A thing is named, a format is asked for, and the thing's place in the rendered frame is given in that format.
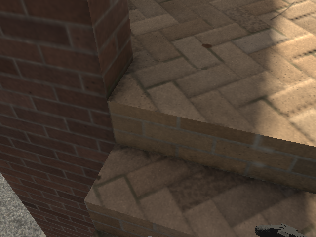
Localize right robot hand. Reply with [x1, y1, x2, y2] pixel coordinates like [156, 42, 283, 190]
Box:
[255, 223, 310, 237]

